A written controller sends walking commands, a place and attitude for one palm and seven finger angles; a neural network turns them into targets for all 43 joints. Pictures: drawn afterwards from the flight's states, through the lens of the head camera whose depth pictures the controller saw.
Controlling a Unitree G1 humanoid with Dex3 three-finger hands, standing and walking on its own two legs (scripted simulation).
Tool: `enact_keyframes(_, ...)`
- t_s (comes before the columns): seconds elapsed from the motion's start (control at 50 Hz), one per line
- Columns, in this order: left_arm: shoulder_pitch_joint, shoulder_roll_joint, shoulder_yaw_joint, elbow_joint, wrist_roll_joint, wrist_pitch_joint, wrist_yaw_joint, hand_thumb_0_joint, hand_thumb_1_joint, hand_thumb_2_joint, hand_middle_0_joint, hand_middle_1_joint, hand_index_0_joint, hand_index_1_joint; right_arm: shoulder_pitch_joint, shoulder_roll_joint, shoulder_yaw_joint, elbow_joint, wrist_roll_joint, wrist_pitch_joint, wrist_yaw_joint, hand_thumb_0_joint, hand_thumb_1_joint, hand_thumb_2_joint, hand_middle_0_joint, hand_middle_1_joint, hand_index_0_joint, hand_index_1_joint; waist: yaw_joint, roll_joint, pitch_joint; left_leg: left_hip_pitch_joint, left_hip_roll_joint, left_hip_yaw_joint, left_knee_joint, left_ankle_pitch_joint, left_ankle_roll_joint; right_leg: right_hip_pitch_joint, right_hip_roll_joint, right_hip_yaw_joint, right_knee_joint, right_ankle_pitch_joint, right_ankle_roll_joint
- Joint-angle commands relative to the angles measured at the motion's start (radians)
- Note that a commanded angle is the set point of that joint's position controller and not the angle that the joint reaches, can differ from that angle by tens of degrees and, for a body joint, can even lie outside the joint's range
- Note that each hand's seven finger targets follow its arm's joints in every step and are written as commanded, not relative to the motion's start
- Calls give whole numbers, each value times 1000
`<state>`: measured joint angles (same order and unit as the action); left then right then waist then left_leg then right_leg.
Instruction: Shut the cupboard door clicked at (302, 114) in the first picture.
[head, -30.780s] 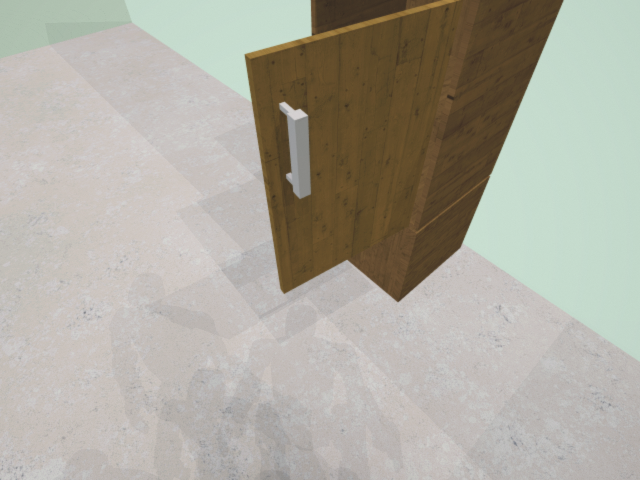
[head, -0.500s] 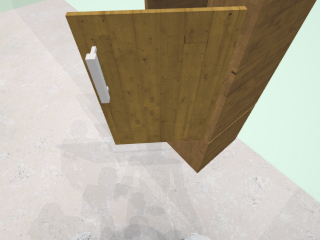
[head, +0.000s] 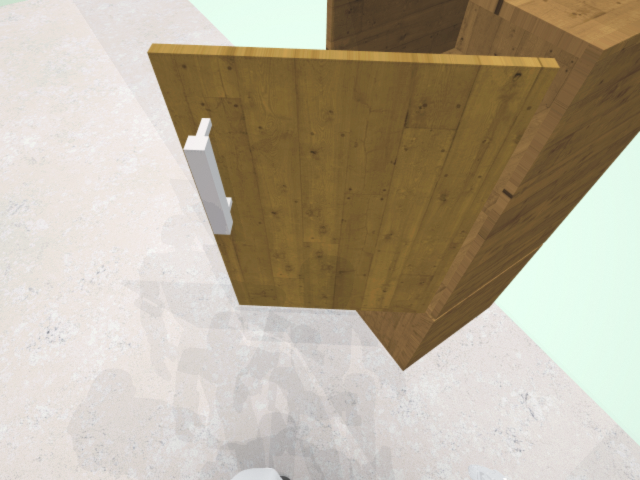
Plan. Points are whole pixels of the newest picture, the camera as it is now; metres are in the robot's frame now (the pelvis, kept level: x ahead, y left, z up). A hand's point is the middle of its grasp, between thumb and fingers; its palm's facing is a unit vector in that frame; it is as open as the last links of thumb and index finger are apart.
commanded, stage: come to a stop and stand still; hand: left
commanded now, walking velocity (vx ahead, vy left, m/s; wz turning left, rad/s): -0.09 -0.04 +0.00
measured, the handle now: (214, 179) +0.45 +0.18 +0.09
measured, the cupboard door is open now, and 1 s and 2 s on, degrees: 54 54 54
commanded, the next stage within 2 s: none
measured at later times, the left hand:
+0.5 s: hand out of the picture +0.02 +0.16 -0.17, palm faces +0.02 -0.98 -0.18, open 7.4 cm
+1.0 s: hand out of the picture -0.10 +0.25 -0.17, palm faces +0.00 -0.96 -0.27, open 7.4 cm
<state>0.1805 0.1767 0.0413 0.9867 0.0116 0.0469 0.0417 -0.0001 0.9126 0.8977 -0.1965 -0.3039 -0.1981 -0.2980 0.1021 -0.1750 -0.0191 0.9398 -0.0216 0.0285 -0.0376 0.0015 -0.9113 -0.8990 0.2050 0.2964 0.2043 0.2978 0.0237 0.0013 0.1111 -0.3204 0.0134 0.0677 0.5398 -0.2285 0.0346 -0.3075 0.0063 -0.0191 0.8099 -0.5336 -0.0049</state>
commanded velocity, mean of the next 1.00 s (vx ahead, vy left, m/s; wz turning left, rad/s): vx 0.00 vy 0.00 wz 0.00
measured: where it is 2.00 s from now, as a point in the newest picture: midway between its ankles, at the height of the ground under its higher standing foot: outside the picture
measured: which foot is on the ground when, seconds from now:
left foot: down 0.00-1.00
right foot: down 0.00-1.00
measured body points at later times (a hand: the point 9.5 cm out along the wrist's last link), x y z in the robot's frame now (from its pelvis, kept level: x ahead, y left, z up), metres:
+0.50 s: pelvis -0.05 -0.01 +0.00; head -0.06 +0.01 +0.45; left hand +0.02 +0.21 -0.16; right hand +0.03 -0.25 -0.13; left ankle +0.00 +0.08 -0.73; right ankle -0.05 -0.13 -0.73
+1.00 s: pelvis -0.09 +0.03 +0.00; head -0.10 +0.05 +0.45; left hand -0.10 +0.30 -0.15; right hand -0.04 -0.25 -0.13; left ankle +0.00 +0.08 -0.73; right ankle -0.05 -0.13 -0.73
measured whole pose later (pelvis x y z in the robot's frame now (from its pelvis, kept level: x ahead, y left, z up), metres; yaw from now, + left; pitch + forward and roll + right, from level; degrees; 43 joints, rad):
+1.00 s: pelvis -0.09 +0.03 +0.00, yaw +0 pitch -3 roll -2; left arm 0.36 0.28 0.01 1.03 0.03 0.01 0.02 0.00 0.91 0.90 -0.20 -0.30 -0.20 -0.30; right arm 0.23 -0.27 -0.03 1.05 -0.01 0.01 0.00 0.01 -0.91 -0.90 0.21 0.30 0.21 0.30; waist 0.01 0.00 0.01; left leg -0.30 -0.06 0.06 0.44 -0.15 0.09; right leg -0.22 -0.03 0.02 0.46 -0.26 0.01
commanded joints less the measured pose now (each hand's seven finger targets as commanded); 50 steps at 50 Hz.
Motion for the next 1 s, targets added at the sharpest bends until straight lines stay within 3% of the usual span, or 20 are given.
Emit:
enact_keyframes(0.0,122,87,24,-50,4,-17,-4,0,900,900,-200,-300,-200,-300,73,-202,-65,-40,-4,1,-14,0,-900,-900,200,300,200,300,-18,96,-258,281,285,-203,-54,798,161,4,-5,16,-102,96,8)
enact_keyframes(0.02,142,82,24,-47,5,-21,-6,0,900,900,-200,-300,-200,-300,65,-207,-68,-40,1,3,-11,0,-900,-900,200,300,200,300,-8,94,-280,265,254,-183,-29,715,131,63,-8,5,-225,213,14)
enact_keyframes(0.04,162,97,24,-44,11,-26,-4,0,900,900,-200,-300,-200,-300,53,-192,-69,-43,10,6,-6,0,-900,-900,200,300,200,300,3,42,-275,204,207,-160,13,550,87,132,-21,23,-361,385,13)
enact_keyframes(0.06,156,142,30,-47,20,-32,1,0,900,900,-200,-300,-200,-300,56,-153,-68,-51,18,9,0,0,-900,-900,200,300,200,300,-7,-110,-235,70,115,-113,82,277,25,183,-126,181,-445,583,-19)
enact_keyframes(0.08,122,201,38,-55,25,-36,0,0,900,900,-200,-300,-200,-300,59,-103,-57,-62,21,15,10,0,-900,-900,200,300,200,300,-21,-280,-158,-52,-13,-28,166,-143,-40,154,-307,346,-490,713,-106)
enact_keyframes(0.1,153,247,0,-103,45,-55,7,0,900,900,-200,-300,-200,-300,16,-151,-36,-167,-5,-33,12,0,-900,-900,200,300,200,300,-19,-135,-161,-54,-15,-114,31,-120,-50,296,-239,221,-292,1094,-87)
enact_keyframes(0.12,139,222,18,-144,26,-44,11,0,900,900,-200,-300,-200,-300,68,-99,-49,-141,-2,-36,21,0,-900,-900,200,300,200,300,-24,-196,-274,21,-25,-36,61,-23,-37,211,-216,201,-257,860,-66)
enact_keyframes(0.14,106,187,26,-156,16,-46,19,0,900,900,-200,-300,-200,-300,62,-99,-52,-124,-6,-27,18,0,-900,-900,200,300,200,300,-26,-235,-298,12,-22,-45,104,45,-25,234,-186,202,-256,866,-71)
enact_keyframes(0.16,116,189,26,-167,8,-51,24,0,900,900,-200,-300,-200,-300,44,-93,-48,-143,-2,-23,16,0,-900,-900,200,300,200,300,-5,-287,-263,-52,-33,-60,156,-24,-16,266,-201,218,-272,995,-75)
enact_keyframes(0.2,174,185,24,-166,20,-53,24,0,900,900,-200,-300,-200,-300,25,-64,-43,-152,1,-8,21,0,-900,-900,200,300,200,300,8,-212,-132,-135,-30,-64,253,-177,-14,212,-245,251,-309,1052,-72)
enact_keyframes(0.26,130,190,13,-189,24,-52,21,0,900,900,-200,-300,-200,-300,63,-60,-47,-143,6,-2,22,0,-900,-900,200,300,200,300,-35,-119,-28,-74,-7,-62,218,-148,-20,59,-228,243,-354,839,-132)
enact_keyframes(0.3,101,198,10,-208,21,-50,19,0,900,900,-200,-300,-200,-300,123,-58,-43,-114,6,-11,29,0,-900,-900,200,300,200,300,-52,-109,-35,41,-12,-30,76,-10,-20,11,-183,193,-352,673,-111)
enact_keyframes(0.34,107,176,3,-203,8,-49,15,0,900,900,-200,-300,-200,-300,142,-104,-44,-97,5,-30,27,0,-900,-900,200,300,200,300,-47,-16,-60,131,51,-113,-12,167,9,-50,-111,151,-334,451,-63)
enact_keyframes(0.38,126,168,0,-186,6,-45,11,0,900,900,-200,-300,-200,-300,105,-144,-46,-89,0,-40,25,0,-900,-900,200,300,200,300,-19,139,-52,57,105,-208,-93,160,52,3,-48,91,-323,283,-27)
enact_keyframes(0.4,152,169,-2,-173,8,-45,11,0,900,900,-200,-300,-200,-300,84,-146,-41,-88,1,-40,25,0,-900,-900,200,300,200,300,1,159,-36,-9,116,-224,-124,97,66,58,-42,79,-337,252,-17)
enact_keyframes(0.44,162,172,-2,-150,8,-49,5,0,900,900,-200,-300,-200,-300,69,-156,-40,-92,1,-39,25,0,-900,-900,200,300,200,300,2,102,-47,-39,96,-215,-147,-63,47,84,-49,94,-366,236,-26)
enact_keyframes(0.5,139,180,-2,-146,12,-56,0,0,900,900,-200,-300,-200,-300,102,-163,-42,-81,0,-40,26,0,-900,-900,200,300,200,300,-14,30,-57,-28,77,-197,-160,-156,33,64,-67,112,-412,179,-37)
enact_keyframes(0.56,131,182,0,-136,13,-54,-5,0,900,900,-200,-300,-200,-300,113,-180,-45,-65,-2,-38,29,0,-900,-900,200,300,200,300,-23,30,-58,-34,77,-212,-195,-241,29,27,-66,112,-421,105,-35)
enact_keyframes(0.68,161,188,2,-97,17,-54,-10,0,900,900,-200,-300,-200,-300,115,-210,-51,-35,-1,-40,30,0,-900,-900,200,300,200,300,-15,13,-58,-62,98,-252,-269,-323,35,49,-60,87,-408,109,-27)
enact_keyframes(0.98,202,245,-2,7,20,-53,-19,0,900,900,-200,-300,-200,-300,71,-296,-59,47,9,-40,29,0,-900,-900,200,300,200,300,-7,27,-56,-25,111,-259,-343,-378,22,66,-64,87,-403,135,-30)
